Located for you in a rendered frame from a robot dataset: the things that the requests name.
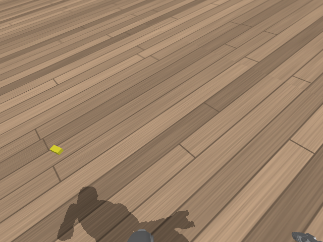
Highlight right robot hand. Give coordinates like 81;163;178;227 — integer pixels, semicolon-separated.
292;232;322;242

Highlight small box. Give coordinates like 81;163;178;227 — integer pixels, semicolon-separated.
50;145;63;155

